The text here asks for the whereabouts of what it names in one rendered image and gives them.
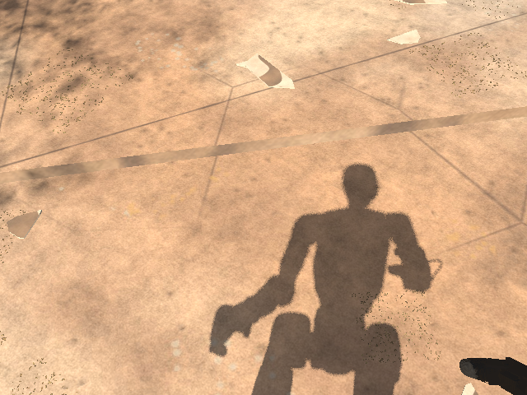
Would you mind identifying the robot right hand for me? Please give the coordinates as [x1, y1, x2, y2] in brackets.
[459, 357, 527, 395]

